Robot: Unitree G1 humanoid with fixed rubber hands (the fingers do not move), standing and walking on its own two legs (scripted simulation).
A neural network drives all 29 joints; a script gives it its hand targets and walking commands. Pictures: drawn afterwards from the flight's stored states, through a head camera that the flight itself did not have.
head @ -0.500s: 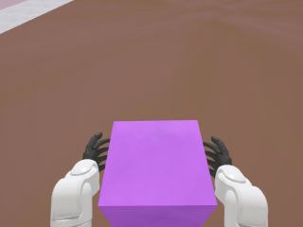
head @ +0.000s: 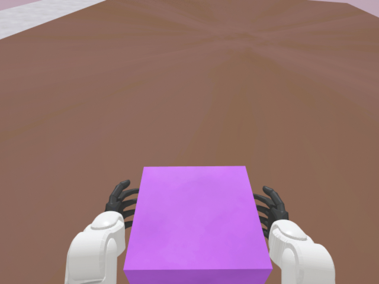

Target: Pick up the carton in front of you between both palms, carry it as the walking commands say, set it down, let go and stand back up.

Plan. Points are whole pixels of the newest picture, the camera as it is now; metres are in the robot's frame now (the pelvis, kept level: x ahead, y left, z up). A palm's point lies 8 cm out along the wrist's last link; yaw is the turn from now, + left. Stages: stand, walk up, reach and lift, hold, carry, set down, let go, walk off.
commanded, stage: carry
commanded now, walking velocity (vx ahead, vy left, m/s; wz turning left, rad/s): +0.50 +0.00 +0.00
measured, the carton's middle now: (195, 242) +0.25 +0.00 +0.01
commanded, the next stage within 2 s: none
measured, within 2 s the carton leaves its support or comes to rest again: neither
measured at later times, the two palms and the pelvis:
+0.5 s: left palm (155, 124) +0.56 +0.12 +0.08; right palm (254, 128) +0.58 -0.18 +0.07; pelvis +0.32 -0.05 +0.00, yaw +3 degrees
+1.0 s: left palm (155, 89) +0.78 +0.14 +0.08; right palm (237, 93) +0.77 -0.16 +0.08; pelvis +0.52 -0.01 -0.02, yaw +0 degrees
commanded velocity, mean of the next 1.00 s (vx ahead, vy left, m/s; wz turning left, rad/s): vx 0.17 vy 0.00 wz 0.00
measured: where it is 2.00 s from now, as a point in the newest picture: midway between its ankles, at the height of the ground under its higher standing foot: (189, 270)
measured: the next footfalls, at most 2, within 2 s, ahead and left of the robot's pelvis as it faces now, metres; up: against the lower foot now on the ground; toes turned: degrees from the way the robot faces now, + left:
right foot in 0.24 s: +0.36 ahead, -0.14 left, +0.00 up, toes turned -10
left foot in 0.68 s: +0.59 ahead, +0.09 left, +0.00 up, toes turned -8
